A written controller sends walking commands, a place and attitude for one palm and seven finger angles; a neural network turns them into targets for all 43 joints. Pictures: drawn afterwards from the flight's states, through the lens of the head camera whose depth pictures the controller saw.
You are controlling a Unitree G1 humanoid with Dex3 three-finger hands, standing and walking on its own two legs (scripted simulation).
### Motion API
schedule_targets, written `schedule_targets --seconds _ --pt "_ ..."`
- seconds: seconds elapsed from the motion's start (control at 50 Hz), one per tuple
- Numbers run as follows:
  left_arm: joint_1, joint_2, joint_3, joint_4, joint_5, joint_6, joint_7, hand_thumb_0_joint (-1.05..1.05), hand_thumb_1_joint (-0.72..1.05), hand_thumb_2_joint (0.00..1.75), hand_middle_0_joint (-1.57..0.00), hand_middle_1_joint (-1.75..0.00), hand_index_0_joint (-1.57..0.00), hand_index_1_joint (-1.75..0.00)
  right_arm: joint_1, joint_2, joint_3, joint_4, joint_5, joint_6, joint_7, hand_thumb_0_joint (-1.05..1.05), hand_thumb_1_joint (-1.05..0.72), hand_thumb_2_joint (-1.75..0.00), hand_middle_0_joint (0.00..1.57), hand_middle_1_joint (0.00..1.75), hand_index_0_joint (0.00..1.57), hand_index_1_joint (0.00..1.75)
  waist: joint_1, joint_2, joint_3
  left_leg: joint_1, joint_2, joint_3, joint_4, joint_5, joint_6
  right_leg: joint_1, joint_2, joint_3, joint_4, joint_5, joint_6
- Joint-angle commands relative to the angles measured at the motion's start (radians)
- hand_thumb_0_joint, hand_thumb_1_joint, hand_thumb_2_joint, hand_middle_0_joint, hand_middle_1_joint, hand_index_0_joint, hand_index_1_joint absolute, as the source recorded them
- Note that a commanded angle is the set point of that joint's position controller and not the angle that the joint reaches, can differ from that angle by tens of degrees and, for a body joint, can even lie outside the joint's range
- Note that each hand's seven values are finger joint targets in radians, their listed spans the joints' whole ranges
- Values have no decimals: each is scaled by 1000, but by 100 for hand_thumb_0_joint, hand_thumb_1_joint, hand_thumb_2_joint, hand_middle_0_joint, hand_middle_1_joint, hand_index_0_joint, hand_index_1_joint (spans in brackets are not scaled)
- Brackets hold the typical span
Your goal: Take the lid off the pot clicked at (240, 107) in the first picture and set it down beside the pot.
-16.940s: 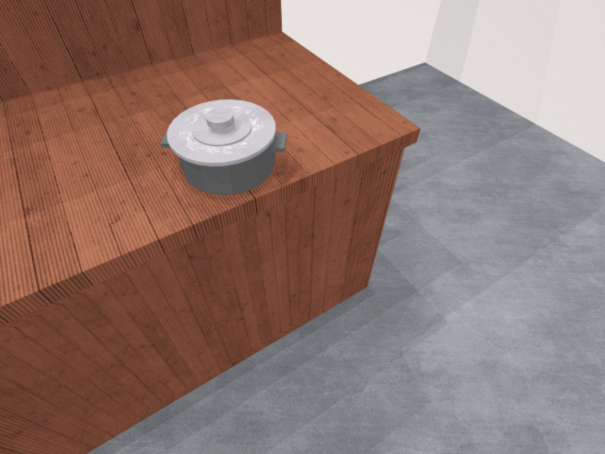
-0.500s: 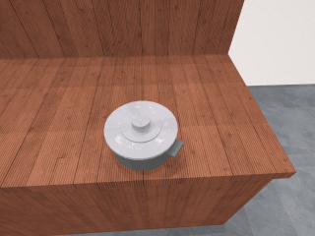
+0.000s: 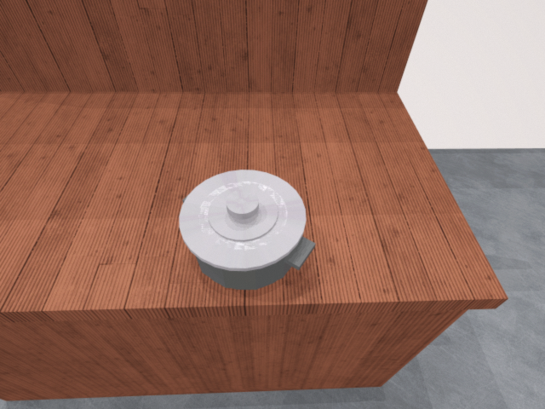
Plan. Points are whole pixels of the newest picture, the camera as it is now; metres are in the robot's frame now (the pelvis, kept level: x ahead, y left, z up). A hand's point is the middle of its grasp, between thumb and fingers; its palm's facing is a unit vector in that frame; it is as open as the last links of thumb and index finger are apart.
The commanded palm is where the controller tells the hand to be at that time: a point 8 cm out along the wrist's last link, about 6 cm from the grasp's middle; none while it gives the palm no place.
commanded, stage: shuffle to correct the standing spot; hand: left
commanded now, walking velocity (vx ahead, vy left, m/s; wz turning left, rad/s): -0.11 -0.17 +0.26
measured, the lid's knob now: (242, 204) +0.40 +0.07 +0.09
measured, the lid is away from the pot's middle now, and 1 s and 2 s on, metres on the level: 0.00 0.00 0.00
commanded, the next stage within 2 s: come to a stop and stand still in 0.46 s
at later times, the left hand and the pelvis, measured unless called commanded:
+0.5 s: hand out of the picture -0.08 +0.10 -0.17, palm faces +0.04 -0.98 -0.18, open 7.4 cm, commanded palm none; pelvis -0.03 -0.06 +0.00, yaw +1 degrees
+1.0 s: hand out of the picture -0.03 +0.08 -0.16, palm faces +0.09 -0.96 -0.25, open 7.4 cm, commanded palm none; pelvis -0.02 -0.09 +0.00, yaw +3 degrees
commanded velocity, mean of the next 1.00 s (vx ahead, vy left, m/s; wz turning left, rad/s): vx -0.05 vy -0.04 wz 0.03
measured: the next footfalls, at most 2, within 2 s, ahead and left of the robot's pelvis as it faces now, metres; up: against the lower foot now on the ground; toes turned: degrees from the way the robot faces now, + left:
left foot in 1.22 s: -0.03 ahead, +0.06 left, +0.00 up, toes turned +9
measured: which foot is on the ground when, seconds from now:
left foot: down 0.00-0.62, up 0.64-1.00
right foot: down 0.00-1.00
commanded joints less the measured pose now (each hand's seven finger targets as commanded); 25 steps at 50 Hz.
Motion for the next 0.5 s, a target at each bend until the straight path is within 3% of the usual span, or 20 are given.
schedule_targets --seconds 0.0,0.04,0.12,0.14,0.22,0.24,0.36,0.48 --pt "126 76 23 -17 1 -2 7 0 90 90 -20 -30 -20 -30 79 -103 -29 -14 3 -6 -8 0 -90 -90 20 30 20 30 6 38 33 62 286 -311 -75 395 -115 -108 -52 44 -20 83 -33" --pt "120 81 24 -22 1 1 6 0 90 90 -20 -30 -20 -30 68 -104 -34 -20 3 -2 -6 0 -90 -90 20 30 20 30 6 -3 46 32 295 -331 -78 362 -106 -110 -48 29 -18 78 -35" --pt "126 78 28 -28 8 2 5 0 90 90 -20 -30 -20 -30 55 -107 -41 -24 1 4 -2 0 -90 -90 20 30 20 30 3 37 33 16 298 -353 -100 233 -98 -123 -48 27 -15 56 -34" --pt "129 83 26 -30 8 2 3 0 90 90 -20 -30 -20 -30 50 -104 -43 -27 2 4 -2 0 -90 -90 20 30 20 30 6 2 31 12 301 -351 -91 238 -91 -119 -48 25 -27 66 -38" --pt "129 84 29 -35 13 4 0 0 90 90 -20 -30 -20 -30 46 -105 -46 -26 1 11 -1 0 -90 -90 20 30 20 30 1 21 39 -16 297 -337 -89 131 -77 -130 -50 38 -42 75 -44" --pt "131 92 29 -40 14 4 -2 0 90 90 -20 -30 -20 -30 42 -106 -48 -31 2 11 0 0 -90 -90 20 30 20 30 4 -20 43 -30 301 -330 -77 134 -69 -124 -51 38 -51 88 -48" --pt "139 98 32 -61 19 12 -8 0 90 90 -20 -30 -20 -30 42 -123 -56 -38 -2 24 1 0 -90 -90 20 30 20 30 -1 45 52 -79 309 -318 -60 21 -59 -156 -36 51 -33 66 -61" --pt "135 114 36 -91 23 15 -12 0 90 90 -20 -30 -20 -30 43 -127 -65 -57 -3 32 3 0 -90 -90 20 30 20 30 -4 8 34 -139 289 -263 25 2 -69 -149 -41 97 -44 113 -78"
